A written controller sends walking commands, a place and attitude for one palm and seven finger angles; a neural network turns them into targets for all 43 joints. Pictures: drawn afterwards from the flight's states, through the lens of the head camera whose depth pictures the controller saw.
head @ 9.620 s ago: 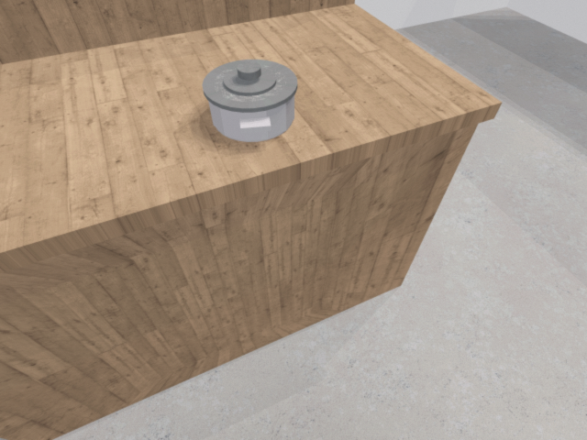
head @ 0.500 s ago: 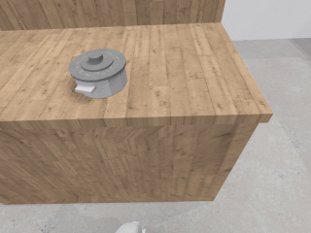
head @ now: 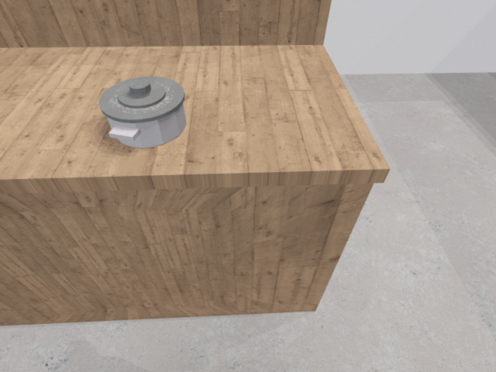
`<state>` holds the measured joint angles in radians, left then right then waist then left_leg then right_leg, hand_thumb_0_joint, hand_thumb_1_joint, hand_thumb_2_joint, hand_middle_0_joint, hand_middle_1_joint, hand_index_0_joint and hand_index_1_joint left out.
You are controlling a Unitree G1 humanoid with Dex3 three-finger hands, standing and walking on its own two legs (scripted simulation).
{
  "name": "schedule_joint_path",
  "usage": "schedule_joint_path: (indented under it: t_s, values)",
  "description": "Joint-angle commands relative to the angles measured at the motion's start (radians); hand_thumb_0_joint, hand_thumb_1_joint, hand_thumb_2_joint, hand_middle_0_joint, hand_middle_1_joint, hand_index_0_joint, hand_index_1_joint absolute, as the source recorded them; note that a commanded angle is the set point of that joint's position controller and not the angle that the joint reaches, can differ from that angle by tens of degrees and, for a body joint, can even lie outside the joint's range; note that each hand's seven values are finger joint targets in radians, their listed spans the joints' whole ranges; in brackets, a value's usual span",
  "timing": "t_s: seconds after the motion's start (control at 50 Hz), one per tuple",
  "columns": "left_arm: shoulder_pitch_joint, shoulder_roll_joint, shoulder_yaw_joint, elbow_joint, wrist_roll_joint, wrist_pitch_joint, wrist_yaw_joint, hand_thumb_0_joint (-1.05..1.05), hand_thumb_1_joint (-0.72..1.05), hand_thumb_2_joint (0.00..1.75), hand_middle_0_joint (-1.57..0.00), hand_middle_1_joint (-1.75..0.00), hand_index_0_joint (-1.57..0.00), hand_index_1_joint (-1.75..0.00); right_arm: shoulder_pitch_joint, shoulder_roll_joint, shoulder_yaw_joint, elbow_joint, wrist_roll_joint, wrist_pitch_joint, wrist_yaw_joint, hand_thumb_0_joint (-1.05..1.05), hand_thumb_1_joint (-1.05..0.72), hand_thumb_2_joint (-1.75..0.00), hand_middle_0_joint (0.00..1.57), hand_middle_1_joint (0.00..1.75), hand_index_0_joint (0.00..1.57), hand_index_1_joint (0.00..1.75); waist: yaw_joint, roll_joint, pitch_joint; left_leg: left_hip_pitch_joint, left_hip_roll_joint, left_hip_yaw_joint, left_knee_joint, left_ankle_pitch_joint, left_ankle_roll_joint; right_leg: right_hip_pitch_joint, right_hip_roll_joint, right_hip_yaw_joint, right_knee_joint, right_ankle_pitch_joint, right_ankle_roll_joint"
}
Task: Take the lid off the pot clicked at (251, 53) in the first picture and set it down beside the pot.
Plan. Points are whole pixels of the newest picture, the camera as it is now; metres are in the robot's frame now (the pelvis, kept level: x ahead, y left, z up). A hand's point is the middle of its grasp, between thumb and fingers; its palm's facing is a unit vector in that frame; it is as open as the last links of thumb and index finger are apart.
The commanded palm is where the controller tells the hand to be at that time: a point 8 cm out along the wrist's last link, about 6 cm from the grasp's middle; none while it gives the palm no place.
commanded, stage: come to a stop and stand still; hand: left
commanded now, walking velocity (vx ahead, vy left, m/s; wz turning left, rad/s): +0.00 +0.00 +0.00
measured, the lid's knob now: (140, 86) +0.61 +0.24 +0.17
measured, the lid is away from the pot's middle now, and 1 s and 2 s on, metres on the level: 0.00 0.00 0.00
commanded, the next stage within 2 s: look again from close up in 0.08 s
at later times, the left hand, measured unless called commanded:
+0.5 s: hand out of the picture +0.03 +0.18 -0.17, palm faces +0.03 -0.98 -0.18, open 7.4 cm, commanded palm none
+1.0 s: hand out of the picture +0.11 +0.19 -0.16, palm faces +0.01 -0.98 -0.21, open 7.4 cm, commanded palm none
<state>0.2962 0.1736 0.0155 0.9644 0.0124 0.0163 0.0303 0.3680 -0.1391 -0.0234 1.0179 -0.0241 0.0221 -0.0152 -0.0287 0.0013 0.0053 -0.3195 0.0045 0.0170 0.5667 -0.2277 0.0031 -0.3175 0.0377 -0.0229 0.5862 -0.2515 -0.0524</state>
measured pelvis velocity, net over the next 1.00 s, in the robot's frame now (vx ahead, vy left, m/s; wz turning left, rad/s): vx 0.08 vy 0.01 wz -0.01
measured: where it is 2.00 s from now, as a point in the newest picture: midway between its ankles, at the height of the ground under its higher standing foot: outside the picture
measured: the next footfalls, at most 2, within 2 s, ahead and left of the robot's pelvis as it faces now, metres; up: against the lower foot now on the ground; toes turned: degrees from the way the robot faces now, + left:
left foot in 2.00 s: +0.19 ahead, +0.22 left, +0.00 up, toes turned +3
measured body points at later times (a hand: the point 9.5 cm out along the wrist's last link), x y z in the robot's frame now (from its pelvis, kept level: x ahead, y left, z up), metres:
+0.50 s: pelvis +0.03 +0.01 +0.01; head +0.04 +0.01 +0.46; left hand +0.03 +0.23 -0.15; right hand +0.02 -0.21 -0.15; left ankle +0.05 +0.12 -0.73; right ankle +0.04 -0.09 -0.73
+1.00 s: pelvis +0.08 +0.01 +0.01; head +0.09 +0.01 +0.46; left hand +0.11 +0.24 -0.14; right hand +0.09 -0.21 -0.15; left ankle +0.05 +0.12 -0.73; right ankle +0.04 -0.09 -0.73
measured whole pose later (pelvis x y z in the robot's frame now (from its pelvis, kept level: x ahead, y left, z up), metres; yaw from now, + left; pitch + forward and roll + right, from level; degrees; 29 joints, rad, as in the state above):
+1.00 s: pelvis +0.08 +0.01 +0.01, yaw -1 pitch +0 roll +1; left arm 0.25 0.17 0.01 1.06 0.01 -0.02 0.03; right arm 0.25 -0.15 0.00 1.11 -0.01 -0.03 -0.04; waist 0.00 -0.01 0.02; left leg -0.17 -0.01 0.04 0.45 -0.29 0.01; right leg -0.18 0.03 0.00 0.48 -0.31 -0.03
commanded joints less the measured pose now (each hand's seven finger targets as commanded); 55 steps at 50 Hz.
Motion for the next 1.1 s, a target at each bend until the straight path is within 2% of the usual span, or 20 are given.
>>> schedule_joint_path:
  t_s: [0.0,0.06,0.08,0.14,0.22,0.26,0.28,0.32,0.36,0.44,0.46,0.54,0.58,0.68,0.76,0.9,1.08]
  values:
    - [0.021,0.114,0.030,-0.048,0.003,-0.022,0.003,0.00,0.90,0.90,-0.20,-0.30,-0.20,-0.30,0.009,-0.100,-0.013,-0.048,-0.002,-0.029,-0.004,0.00,-0.90,-0.90,0.20,0.30,0.20,0.30,0.029,0.046,0.070,-0.060,0.084,-0.137,-0.214,-0.289,0.045,-0.032,-0.092,0.136,-0.191,-0.263,-0.001]
    - [0.038,0.104,0.025,-0.029,0.005,-0.028,0.001,0.00,0.90,0.90,-0.20,-0.30,-0.20,-0.30,0.016,-0.084,-0.010,-0.031,0.001,-0.033,-0.006,0.00,-0.90,-0.90,0.20,0.30,0.20,0.30,0.032,0.002,0.078,-0.048,0.074,-0.118,-0.203,-0.250,0.042,-0.029,-0.103,0.147,-0.220,-0.256,-0.005]
    - [0.037,0.104,0.025,-0.025,0.004,-0.028,0.001,0.00,0.90,0.90,-0.20,-0.30,-0.20,-0.30,0.025,-0.090,-0.008,-0.026,0.000,-0.032,-0.007,0.00,-0.90,-0.90,0.20,0.30,0.20,0.30,0.024,0.017,0.076,-0.043,0.070,-0.114,-0.194,-0.255,0.040,-0.040,-0.108,0.155,-0.225,-0.275,-0.008]
    - [0.038,0.107,0.024,-0.012,0.002,-0.031,0.000,0.00,0.90,0.90,-0.20,-0.30,-0.20,-0.30,0.044,-0.080,-0.006,-0.012,0.000,-0.032,-0.006,0.00,-0.90,-0.90,0.20,0.30,0.20,0.30,0.016,-0.011,0.063,-0.019,0.058,-0.095,-0.161,-0.211,0.036,-0.051,-0.124,0.169,-0.241,-0.276,-0.014]
    - [0.040,0.103,0.022,0.001,0.002,-0.034,0.001,0.00,0.90,0.90,-0.20,-0.30,-0.20,-0.30,0.047,-0.074,-0.002,-0.001,0.002,-0.036,-0.007,0.00,-0.90,-0.90,0.20,0.30,0.20,0.30,0.014,-0.010,0.075,-0.009,0.055,-0.086,-0.153,-0.193,0.031,-0.058,-0.133,0.175,-0.256,-0.273,-0.016]
    - [0.045,0.100,0.019,0.011,0.004,-0.036,0.002,0.00,0.90,0.90,-0.20,-0.30,-0.20,-0.30,0.045,-0.067,-0.002,0.006,0.004,-0.036,-0.008,0.00,-0.90,-0.90,0.20,0.30,0.20,0.30,0.013,-0.036,0.080,0.011,0.053,-0.077,-0.145,-0.172,0.027,-0.071,-0.134,0.181,-0.269,-0.275,-0.017]
    - [0.043,0.097,0.019,0.011,0.003,-0.036,0.002,0.00,0.90,0.90,-0.20,-0.30,-0.20,-0.30,0.048,-0.070,-0.001,0.007,0.004,-0.037,-0.008,0.00,-0.90,-0.90,0.20,0.30,0.20,0.30,0.011,-0.018,0.084,0.014,0.051,-0.079,-0.142,-0.163,0.028,-0.076,-0.136,0.182,-0.267,-0.265,-0.017]
    - [0.041,0.096,0.018,0.018,0.001,-0.038,0.002,0.00,0.90,0.90,-0.20,-0.30,-0.20,-0.30,0.045,-0.069,0.003,0.016,0.004,-0.042,-0.009,0.00,-0.90,-0.90,0.20,0.30,0.20,0.30,0.013,0.014,0.080,0.013,0.062,-0.090,-0.164,-0.144,0.029,-0.052,-0.127,0.164,-0.245,-0.210,-0.014]
    - [0.056,0.090,0.015,0.030,0.003,-0.041,0.001,0.00,0.90,0.90,-0.20,-0.30,-0.20,-0.30,0.028,-0.066,0.002,0.019,0.008,-0.046,-0.011,0.00,-0.90,-0.90,0.20,0.30,0.20,0.30,0.022,0.014,0.082,0.017,0.071,-0.095,-0.179,-0.125,0.029,-0.030,-0.120,0.153,-0.238,-0.164,-0.010]
    - [0.057,0.084,0.012,0.041,0.001,-0.045,0.003,0.00,0.90,0.90,-0.20,-0.30,-0.20,-0.30,0.017,-0.076,0.005,0.024,0.010,-0.054,-0.014,0.00,-0.90,-0.90,0.20,0.30,0.20,0.30,0.023,0.026,0.059,0.031,0.082,-0.101,-0.193,-0.072,0.032,0.015,-0.119,0.134,-0.212,-0.068,-0.006]
    - [0.060,0.083,0.012,0.044,0.002,-0.047,0.003,0.00,0.90,0.90,-0.20,-0.30,-0.20,-0.30,0.008,-0.073,0.004,0.026,0.012,-0.056,-0.015,0.00,-0.90,-0.90,0.20,0.30,0.20,0.30,0.028,0.013,0.059,0.039,0.086,-0.101,-0.197,-0.055,0.033,0.023,-0.117,0.128,-0.210,-0.047,-0.003]
    - [0.057,0.077,0.012,0.053,-0.001,-0.051,0.006,0.00,0.90,0.90,-0.20,-0.30,-0.20,-0.30,0.001,-0.083,0.006,0.036,0.014,-0.065,-0.019,0.00,-0.90,-0.90,0.20,0.30,0.20,0.30,0.028,0.018,0.008,0.091,0.092,-0.092,-0.175,0.093,0.036,0.072,-0.121,0.119,-0.173,0.101,0.000]
    - [0.053,0.079,0.011,0.055,0.001,-0.051,0.007,0.00,0.90,0.90,-0.20,-0.30,-0.20,-0.30,-0.010,-0.086,0.006,0.038,0.016,-0.067,-0.021,0.00,-0.90,-0.90,0.20,0.30,0.20,0.30,0.030,0.013,0.011,0.105,0.094,-0.085,-0.171,0.133,0.037,0.078,-0.122,0.118,-0.167,0.134,0.004]
    - [0.040,0.083,0.012,0.063,0.000,-0.049,0.009,0.00,0.90,0.90,-0.20,-0.30,-0.20,-0.30,-0.028,-0.091,0.008,0.049,0.017,-0.067,-0.024,0.00,-0.90,-0.90,0.20,0.30,0.20,0.30,0.031,-0.003,0.015,0.128,0.094,-0.079,-0.168,0.178,0.035,0.095,-0.128,0.116,-0.161,0.186,0.005]
    - [0.034,0.094,0.013,0.065,0.001,-0.048,0.009,0.00,0.90,0.90,-0.20,-0.30,-0.20,-0.30,-0.038,-0.089,0.008,0.054,0.017,-0.064,-0.024,0.00,-0.90,-0.90,0.20,0.30,0.20,0.30,0.032,-0.007,0.022,0.133,0.091,-0.073,-0.174,0.157,0.032,0.103,-0.130,0.121,-0.173,0.182,0.006]
    - [0.021,0.100,0.016,0.063,-0.001,-0.049,0.011,0.00,0.90,0.90,-0.20,-0.30,-0.20,-0.30,-0.041,-0.101,0.009,0.063,0.016,-0.064,-0.027,0.00,-0.90,-0.90,0.20,0.30,0.20,0.30,0.029,0.004,0.002,0.168,0.094,-0.070,-0.162,0.242,0.030,0.129,-0.137,0.120,-0.162,0.271,0.004]
    - [0.022,0.101,0.016,0.069,-0.002,-0.049,0.011,0.00,0.90,0.90,-0.20,-0.30,-0.20,-0.30,-0.047,-0.103,0.007,0.071,0.016,-0.061,-0.030,0.00,-0.90,-0.90,0.20,0.30,0.20,0.30,0.030,-0.003,0.007,0.186,0.094,-0.066,-0.162,0.249,0.028,0.141,-0.143,0.122,-0.171,0.316,0.001]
